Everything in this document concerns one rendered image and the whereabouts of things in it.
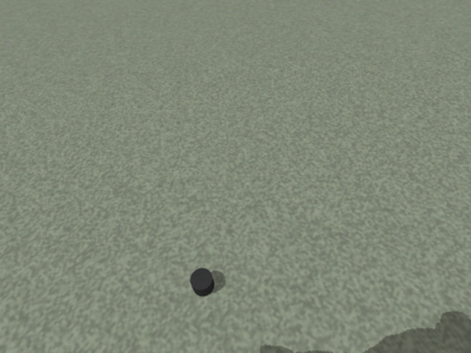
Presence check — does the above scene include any tin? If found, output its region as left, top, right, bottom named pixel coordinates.
left=190, top=268, right=214, bottom=296

